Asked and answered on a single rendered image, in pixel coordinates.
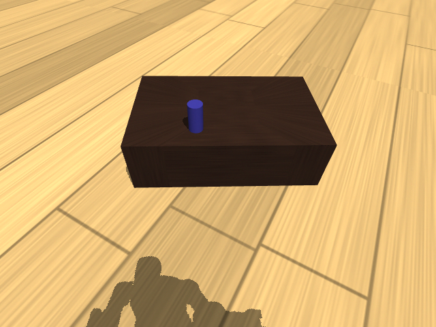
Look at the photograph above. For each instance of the can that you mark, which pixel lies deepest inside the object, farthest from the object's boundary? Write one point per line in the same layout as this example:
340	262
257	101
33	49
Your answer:
195	115

